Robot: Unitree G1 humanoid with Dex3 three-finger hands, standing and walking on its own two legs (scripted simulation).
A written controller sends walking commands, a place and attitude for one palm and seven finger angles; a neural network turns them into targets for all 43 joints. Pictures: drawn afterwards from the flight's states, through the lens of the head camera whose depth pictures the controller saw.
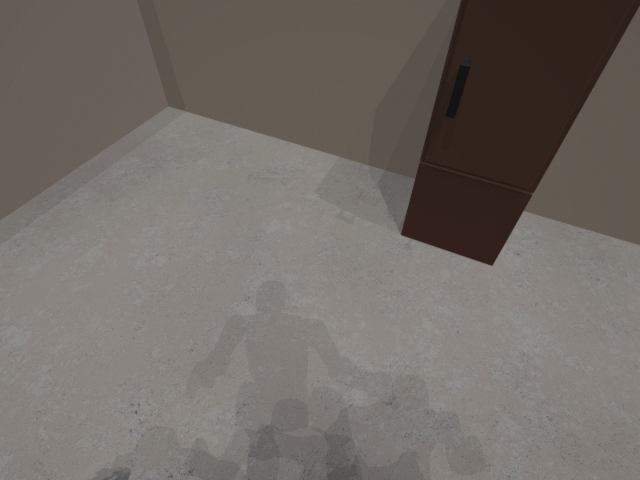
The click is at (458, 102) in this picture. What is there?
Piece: cupboard door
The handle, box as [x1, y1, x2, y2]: [446, 57, 471, 117]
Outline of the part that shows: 470,57 468,57 464,62 462,61 460,64 446,116 454,117 471,63 469,62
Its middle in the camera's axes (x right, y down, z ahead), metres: +0.40 -0.44 +1.12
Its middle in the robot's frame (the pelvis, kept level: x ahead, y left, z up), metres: +1.15 -0.34 -0.05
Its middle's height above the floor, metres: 0.72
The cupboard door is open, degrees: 0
